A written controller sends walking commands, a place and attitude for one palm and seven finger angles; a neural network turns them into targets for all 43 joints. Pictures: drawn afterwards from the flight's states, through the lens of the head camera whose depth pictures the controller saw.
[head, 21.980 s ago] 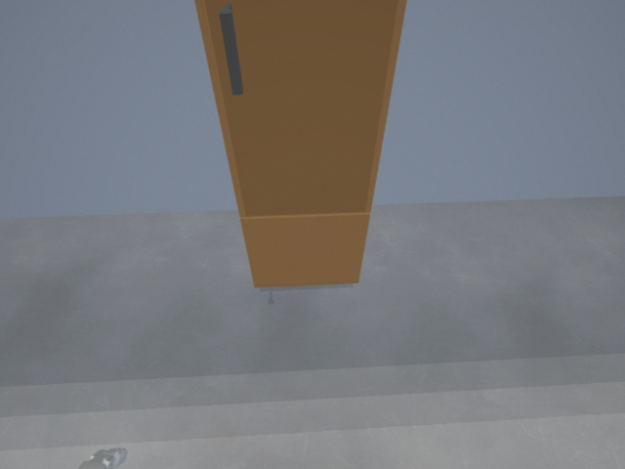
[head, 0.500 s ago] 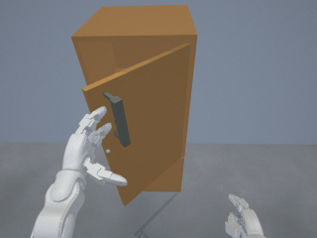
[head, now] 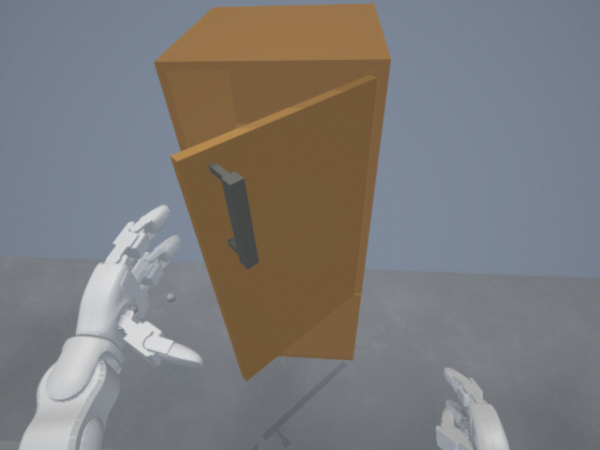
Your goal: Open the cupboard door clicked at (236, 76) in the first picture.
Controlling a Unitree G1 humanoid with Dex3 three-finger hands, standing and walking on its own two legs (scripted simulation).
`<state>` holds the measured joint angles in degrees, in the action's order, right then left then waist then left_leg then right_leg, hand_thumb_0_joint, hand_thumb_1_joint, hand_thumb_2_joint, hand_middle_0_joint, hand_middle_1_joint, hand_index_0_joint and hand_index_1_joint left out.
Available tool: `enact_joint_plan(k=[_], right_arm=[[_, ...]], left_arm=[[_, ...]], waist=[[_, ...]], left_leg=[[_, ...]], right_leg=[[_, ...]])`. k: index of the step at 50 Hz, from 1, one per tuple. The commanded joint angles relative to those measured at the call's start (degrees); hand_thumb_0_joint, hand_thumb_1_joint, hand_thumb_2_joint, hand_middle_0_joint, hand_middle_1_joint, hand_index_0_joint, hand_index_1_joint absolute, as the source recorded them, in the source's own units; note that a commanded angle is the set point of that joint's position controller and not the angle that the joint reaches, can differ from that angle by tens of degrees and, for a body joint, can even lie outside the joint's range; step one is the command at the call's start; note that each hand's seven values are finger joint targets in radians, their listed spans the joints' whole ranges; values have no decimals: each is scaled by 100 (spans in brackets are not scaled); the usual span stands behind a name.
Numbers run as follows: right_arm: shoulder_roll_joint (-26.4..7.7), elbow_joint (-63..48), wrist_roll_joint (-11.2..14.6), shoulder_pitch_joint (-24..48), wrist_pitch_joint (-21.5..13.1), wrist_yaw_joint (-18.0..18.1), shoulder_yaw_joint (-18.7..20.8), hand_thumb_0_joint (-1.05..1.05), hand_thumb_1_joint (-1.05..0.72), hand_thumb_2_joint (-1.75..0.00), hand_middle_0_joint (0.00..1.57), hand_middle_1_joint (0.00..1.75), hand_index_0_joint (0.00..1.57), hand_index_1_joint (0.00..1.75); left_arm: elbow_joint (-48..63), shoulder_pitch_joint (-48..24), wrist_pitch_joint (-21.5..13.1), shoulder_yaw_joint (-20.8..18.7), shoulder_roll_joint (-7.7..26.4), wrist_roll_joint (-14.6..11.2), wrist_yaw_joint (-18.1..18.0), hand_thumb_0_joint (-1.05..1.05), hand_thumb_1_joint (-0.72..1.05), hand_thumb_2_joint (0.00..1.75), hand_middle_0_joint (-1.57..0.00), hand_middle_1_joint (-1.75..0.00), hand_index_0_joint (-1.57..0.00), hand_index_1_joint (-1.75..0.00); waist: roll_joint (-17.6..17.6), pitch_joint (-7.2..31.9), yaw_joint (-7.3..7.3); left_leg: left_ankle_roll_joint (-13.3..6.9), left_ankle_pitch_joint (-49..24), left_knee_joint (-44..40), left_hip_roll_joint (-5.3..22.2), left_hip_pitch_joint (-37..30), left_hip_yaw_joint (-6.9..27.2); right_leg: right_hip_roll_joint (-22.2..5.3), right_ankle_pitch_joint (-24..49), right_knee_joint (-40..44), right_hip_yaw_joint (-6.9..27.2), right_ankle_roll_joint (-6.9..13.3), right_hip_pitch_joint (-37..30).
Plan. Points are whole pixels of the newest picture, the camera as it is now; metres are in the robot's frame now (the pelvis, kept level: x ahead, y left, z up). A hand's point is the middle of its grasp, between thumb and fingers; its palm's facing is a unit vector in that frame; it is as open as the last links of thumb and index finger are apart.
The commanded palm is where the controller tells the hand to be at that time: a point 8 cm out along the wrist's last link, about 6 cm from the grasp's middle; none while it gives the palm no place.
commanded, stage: draw the hand back to the body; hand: left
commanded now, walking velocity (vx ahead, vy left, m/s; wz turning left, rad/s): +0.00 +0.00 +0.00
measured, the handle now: (233, 217) +0.37 +0.14 +0.15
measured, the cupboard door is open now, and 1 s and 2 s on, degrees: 45 45 45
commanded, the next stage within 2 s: step back with the hand held close in 1.54 s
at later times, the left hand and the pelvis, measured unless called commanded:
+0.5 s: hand (125, 310) +0.21 +0.21 +0.16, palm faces +0.11 -0.99 -0.11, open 16.1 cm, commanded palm +0.17 +0.27 +0.16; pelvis +0.00 +0.02 +0.00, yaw +0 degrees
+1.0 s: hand (87, 300) +0.22 +0.26 +0.16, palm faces +0.39 -0.84 -0.38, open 11.0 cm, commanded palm +0.17 +0.31 +0.17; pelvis +0.01 +0.02 +0.01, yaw -2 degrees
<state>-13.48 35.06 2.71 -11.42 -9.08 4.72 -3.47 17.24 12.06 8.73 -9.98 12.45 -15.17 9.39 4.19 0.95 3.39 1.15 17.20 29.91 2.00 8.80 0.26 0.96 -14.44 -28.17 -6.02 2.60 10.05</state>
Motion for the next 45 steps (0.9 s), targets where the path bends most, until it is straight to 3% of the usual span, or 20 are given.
enact_joint_plan(k=[1, 2, 5, 10, 11, 15, 18, 23, 24, 25, 26, 28, 30, 31, 35, 38, 41, 43, 45], right_arm=[[-450, -1038, -38, 1010, -455, -5, 183, 0, -90, -90, 20, 30, 20, 30], [-419, -1090, -43, 1030, -469, -17, 166, 0, -90, -90, 20, 30, 20, 30], [-440, -1095, -27, 994, -467, -20, 157, 0, -90, -90, 20, 30, 20, 30], [-478, -1126, -5, 966, -510, -17, 148, 0, -90, -90, 20, 30, 20, 30], [-485, -1098, 1, 969, -525, -16, 156, 0, -90, -90, 20, 30, 20, 30], [-502, -1088, 6, 936, -557, 10, 146, 0, -90, -90, 20, 30, 20, 30], [-502, -1090, 0, 929, -577, 1, 143, 0, -90, -90, 20, 30, 20, 30], [-517, -1058, 14, 920, -566, -2, 132, 0, -90, -90, 20, 30, 20, 30], [-481, -1076, -217, 916, -576, 6, 183, 0, -90, -90, 20, 30, 20, 30], [-422, -943, -283, 832, -563, 2, 174, 0, -90, -90, 20, 30, 20, 30], [-462, -870, -287, 822, -501, -30, 200, 0, -90, -90, 20, 30, 20, 30], [-425, -857, -298, 822, -381, -76, 214, 0, -90, -90, 20, 30, 20, 30], [-416, -827, -316, 819, -320, -84, 251, 0, -90, -90, 20, 30, 20, 30], [-444, -794, -329, 829, -294, -73, 273, 0, -90, -90, 20, 30, 20, 30], [-422, -742, -344, 853, -218, -53, 333, 0, -90, -90, 20, 30, 20, 30], [-438, -705, -348, 871, -189, -57, 354, 0, -90, -90, 20, 30, 20, 30], [-453, -664, -346, 906, -142, -48, 386, 0, -90, -90, 20, 30, 20, 30], [-446, -663, -344, 874, -112, -57, 394, 0, -90, -90, 20, 30, 20, 30], [-450, -674, -347, 867, -81, -62, 423, 0, -90, -90, 20, 30, 20, 30]], left_arm=[[1245, -1124, -384, -676, 1044, -13, -121, 0, -50, 30, -15, -30, -15, -30], [1407, -1056, -397, -611, 927, -22, -113, 0, -50, 30, -15, -30, -15, -30], [1379, -872, -370, -681, 908, -102, -46, 0, -50, 30, -15, -30, -15, -30], [1615, -793, -307, -627, 873, -140, 44, 0, -50, 30, -15, -30, -15, -30], [1546, -702, -287, -671, 926, -141, 45, 0, -50, 30, -15, -30, -15, -30], [1682, -856, -240, -620, 917, -124, 74, 0, -50, 30, -15, -30, -15, -30], [1823, -634, -261, -749, 1015, -132, 87, 0, -50, 30, -15, -30, -15, -30], [1798, -486, -223, -802, 1004, -203, 181, 0, -32, 37, -16, -30, -16, -30], [2543, -658, -870, -875, 1681, 698, -634, 0, -29, 39, -16, -30, -16, -30], [1886, 78, -1014, -756, 1231, 759, -959, 0, -26, 40, -16, -30, -16, -30], [1847, 202, -1149, -689, 1223, 880, -1144, 0, -22, 42, -16, -30, -16, -30], [1844, 209, -1383, -517, 1062, 1024, -1336, 0, -15, 45, -16, -30, -16, -30], [1859, 233, -1563, -644, 1200, 1134, -1492, 0, -8, 48, -16, -30, -16, -30], [1766, 311, -1617, -712, 1291, 1164, -1545, 0, -5, 50, -17, -30, -17, -30], [1764, 316, -1843, -789, 1315, 1262, -1663, 0, 9, 55, -17, -30, -17, -30], [1783, 434, -1920, -826, 1338, 1306, -1703, 0, 20, 60, -18, -30, -18, -30], [1613, 550, -1955, -997, 1463, 1313, -1718, 0, 31, 64, -18, -30, -18, -30], [1633, 598, -1983, -1037, 1434, 1310, -1720, 0, 37, 68, -18, -30, -18, -30], [1609, 753, -2001, -1159, 1495, 1295, -1716, 0, 44, 70, -18, -30, -18, -30]], waist=[[-295, 628, 53], [-179, 724, 70], [-277, 636, 69], [-120, 562, 37], [-282, 484, 32], [-178, 428, -5], [-108, 532, 48], [-198, 463, 22], [-114, 171, 69], [-275, -85, 25], [-344, -170, 38], [-107, -114, -27], [14, 49, -15], [-137, 35, -1], [-113, 277, 4], [-26, 276, 20], [-163, 160, 45], [-9, 152, 52], [-119, 245, 88]], left_leg=[[-236, -867, -349, -255, 151, 21], [-240, -935, -394, -262, 93, 20], [-232, -1018, -420, -245, 110, 9], [-211, -944, -479, -233, 80, 55], [-217, -928, -460, -211, 111, 71], [-202, -783, -514, -225, 96, 121], [-183, -922, -527, -218, 71, 140], [-166, -955, -529, -208, 93, 167], [-221, -865, -658, -185, 293, 125], [-191, -700, -726, -152, 334, 92], [-198, -668, -759, -136, 324, 93], [-205, -650, -888, -101, 141, 46], [-209, -709, -960, -92, -11, 29], [-224, -712, -975, -75, -54, 26], [-244, -914, -1060, -76, -270, 4], [-227, -1204, -1085, -73, -314, 14], [-221, -1265, -1110, -59, -294, 8], [-197, -1383, -1132, -60, -285, 6], [-199, -1545, -1098, -45, -345, -14]], right_leg=[[-201, 367, 659, 541, -191, -258], [-191, 553, 585, 474, -189, -293], [-125, 790, 515, 377, -187, -277], [-80, 696, 473, 268, -163, -165], [-73, 635, 511, 276, -163, -150], [-58, 452, 503, 220, -158, -38], [-58, 628, 440, 187, -136, -137], [-39, 694, 418, 135, -138, -95], [-94, 603, 709, 367, -131, -237], [-133, 412, 822, 357, -112, -164], [-132, 354, 917, 411, -91, -210], [-162, 298, 956, 426, -101, -289], [-171, 340, 990, 443, -97, -435], [-169, 317, 1057, 466, -99, -469], [-186, 485, 1092, 474, -104, -671], [-176, 782, 1054, 467, -95, -788], [-163, 822, 1096, 475, -99, -819], [-160, 939, 1048, 455, -92, -857], [-147, 1103, 1024, 467, -97, -897]])
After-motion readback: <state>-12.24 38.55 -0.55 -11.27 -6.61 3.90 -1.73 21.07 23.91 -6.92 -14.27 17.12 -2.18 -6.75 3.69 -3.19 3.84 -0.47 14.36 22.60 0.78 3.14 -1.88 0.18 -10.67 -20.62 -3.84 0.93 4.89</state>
